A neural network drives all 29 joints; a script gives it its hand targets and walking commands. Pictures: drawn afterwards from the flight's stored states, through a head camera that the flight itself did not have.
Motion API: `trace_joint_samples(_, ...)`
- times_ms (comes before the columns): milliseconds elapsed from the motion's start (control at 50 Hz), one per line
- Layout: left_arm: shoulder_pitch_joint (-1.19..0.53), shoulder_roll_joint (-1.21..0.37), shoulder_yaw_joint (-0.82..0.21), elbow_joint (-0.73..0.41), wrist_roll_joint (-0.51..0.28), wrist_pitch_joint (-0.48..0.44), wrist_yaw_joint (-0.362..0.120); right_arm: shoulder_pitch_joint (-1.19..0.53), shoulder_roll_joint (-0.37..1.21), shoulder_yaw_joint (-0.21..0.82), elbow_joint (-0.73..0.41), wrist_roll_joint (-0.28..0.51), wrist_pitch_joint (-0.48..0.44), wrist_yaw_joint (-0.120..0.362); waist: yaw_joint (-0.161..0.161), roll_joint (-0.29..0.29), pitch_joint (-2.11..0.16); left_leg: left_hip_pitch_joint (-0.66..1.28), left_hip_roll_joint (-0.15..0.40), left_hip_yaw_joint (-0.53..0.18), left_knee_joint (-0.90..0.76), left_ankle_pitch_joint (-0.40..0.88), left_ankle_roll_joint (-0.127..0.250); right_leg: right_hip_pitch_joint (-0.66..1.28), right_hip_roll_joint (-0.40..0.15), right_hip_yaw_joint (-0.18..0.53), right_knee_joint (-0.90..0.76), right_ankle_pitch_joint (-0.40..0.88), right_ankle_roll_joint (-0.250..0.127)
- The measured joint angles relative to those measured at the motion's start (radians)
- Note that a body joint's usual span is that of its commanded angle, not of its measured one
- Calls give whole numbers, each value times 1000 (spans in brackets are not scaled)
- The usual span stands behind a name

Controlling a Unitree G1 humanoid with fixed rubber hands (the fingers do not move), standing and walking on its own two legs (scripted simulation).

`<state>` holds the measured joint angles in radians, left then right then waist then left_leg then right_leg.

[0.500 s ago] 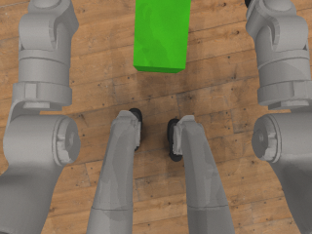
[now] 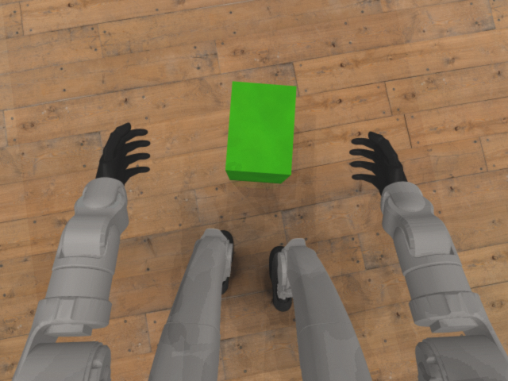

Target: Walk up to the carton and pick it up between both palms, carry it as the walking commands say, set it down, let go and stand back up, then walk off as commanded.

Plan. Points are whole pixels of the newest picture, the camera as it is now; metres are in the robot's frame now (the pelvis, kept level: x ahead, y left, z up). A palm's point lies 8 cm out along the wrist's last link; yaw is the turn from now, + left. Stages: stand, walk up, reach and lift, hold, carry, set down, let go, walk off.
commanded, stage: let go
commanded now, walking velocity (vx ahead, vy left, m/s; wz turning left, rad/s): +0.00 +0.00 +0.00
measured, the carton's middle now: (259, 138) +0.54 -0.02 -0.57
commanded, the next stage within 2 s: stand in 0.92 s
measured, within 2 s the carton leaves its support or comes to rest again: neither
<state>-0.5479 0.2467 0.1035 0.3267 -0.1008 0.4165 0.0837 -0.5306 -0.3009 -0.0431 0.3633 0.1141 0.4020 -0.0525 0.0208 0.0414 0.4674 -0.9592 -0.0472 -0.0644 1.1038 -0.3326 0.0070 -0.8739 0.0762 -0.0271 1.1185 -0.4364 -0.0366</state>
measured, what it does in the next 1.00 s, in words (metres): rises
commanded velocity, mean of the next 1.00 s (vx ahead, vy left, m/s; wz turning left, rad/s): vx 0.00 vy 0.00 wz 0.00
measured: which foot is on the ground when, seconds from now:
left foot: down 0.00-1.00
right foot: down 0.00-1.00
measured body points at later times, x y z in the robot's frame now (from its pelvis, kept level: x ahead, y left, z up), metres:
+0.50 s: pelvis +0.07 +0.00 +0.07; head +0.14 +0.00 +0.51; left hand +0.24 +0.25 -0.01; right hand +0.25 -0.22 -0.02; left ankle +0.12 +0.10 -0.65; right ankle +0.07 -0.10 -0.65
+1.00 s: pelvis +0.08 +0.00 +0.07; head +0.07 +0.01 +0.52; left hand +0.23 +0.25 -0.01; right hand +0.25 -0.23 +0.01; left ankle +0.12 +0.10 -0.65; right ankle +0.07 -0.10 -0.65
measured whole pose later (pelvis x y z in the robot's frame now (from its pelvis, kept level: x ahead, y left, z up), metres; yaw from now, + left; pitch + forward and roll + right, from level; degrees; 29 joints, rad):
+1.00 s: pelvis +0.08 +0.00 +0.07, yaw +1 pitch -6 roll -1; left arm 0.23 0.22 0.07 0.50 -0.06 0.11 -0.04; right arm 0.25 -0.23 -0.02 0.43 0.03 0.12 0.04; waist 0.02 -0.01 0.08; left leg -0.26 -0.04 -0.06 0.68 -0.31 0.02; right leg -0.16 0.07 0.01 0.64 -0.37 -0.04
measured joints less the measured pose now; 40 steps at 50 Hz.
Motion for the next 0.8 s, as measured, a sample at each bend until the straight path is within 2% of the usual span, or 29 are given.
trace_joint_samples(100,188,-17,-3,35,0,-79,-38,201,48,-12,0,-23,-79,40,0,-5,-190,42,2,0,-77,11,0,44,0,6,-84,17,0)
trace_joint_samples(200,312,-27,-3,84,0,-149,-73,329,54,-23,20,-32,-150,79,0,-5,-292,141,5,0,-165,23,3,146,0,14,-183,37,0)
trace_joint_samples(460,696,-27,-22,95,16,-292,-123,708,73,31,28,-46,-282,100,0,-12,-355,478,6,0,-364,29,9,495,-5,30,-415,63,0)
trace_joint_samples(580,772,-27,-35,95,16,-300,-129,796,72,38,28,-56,-291,109,0,-16,-355,582,6,0,-405,29,9,602,-7,33,-464,68,0)
trace_joint_samples(800,773,-27,-35,96,24,-256,-141,785,72,28,28,-67,-259,124,0,-30,-354,677,6,0,-423,29,10,697,-8,34,-481,69,0)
